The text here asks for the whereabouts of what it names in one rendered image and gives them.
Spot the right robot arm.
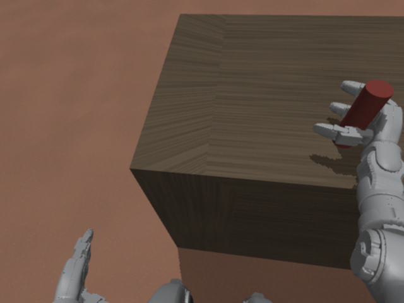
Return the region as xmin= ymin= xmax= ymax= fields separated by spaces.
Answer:
xmin=350 ymin=141 xmax=404 ymax=303

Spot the right robot hand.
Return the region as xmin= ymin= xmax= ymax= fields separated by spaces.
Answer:
xmin=312 ymin=81 xmax=403 ymax=149

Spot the left robot hand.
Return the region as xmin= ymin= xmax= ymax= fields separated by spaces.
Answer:
xmin=54 ymin=228 xmax=109 ymax=303

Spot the can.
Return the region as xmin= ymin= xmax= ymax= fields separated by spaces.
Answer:
xmin=332 ymin=80 xmax=395 ymax=148

